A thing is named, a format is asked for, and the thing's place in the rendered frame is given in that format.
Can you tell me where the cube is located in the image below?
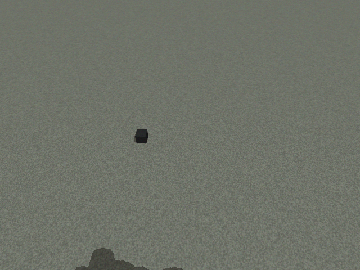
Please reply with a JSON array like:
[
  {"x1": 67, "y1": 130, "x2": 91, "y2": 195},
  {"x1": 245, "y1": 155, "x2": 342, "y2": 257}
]
[{"x1": 135, "y1": 129, "x2": 148, "y2": 143}]

